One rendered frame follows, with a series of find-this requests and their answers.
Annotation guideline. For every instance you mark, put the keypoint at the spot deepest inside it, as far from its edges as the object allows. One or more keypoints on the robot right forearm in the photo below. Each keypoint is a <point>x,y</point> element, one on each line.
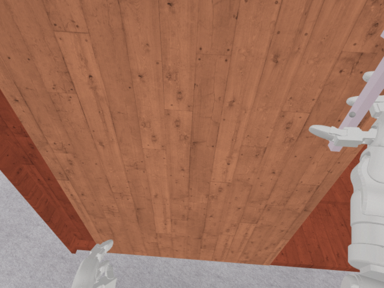
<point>366,253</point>

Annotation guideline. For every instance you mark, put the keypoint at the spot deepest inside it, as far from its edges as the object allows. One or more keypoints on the left robot hand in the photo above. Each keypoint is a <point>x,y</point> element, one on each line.
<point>90,270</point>

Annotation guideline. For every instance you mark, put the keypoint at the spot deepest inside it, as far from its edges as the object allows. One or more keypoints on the handle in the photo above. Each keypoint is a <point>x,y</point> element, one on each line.
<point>367,97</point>

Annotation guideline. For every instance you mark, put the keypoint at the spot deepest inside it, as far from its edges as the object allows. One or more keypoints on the wardrobe door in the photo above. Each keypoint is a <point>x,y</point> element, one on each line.
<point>180,128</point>
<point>19,141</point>

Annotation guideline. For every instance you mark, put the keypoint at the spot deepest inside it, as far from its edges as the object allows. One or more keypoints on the right robot hand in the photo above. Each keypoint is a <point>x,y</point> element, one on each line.
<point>354,136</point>

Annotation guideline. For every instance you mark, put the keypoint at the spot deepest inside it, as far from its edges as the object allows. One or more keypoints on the right robot upper arm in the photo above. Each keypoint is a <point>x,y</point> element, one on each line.
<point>360,281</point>

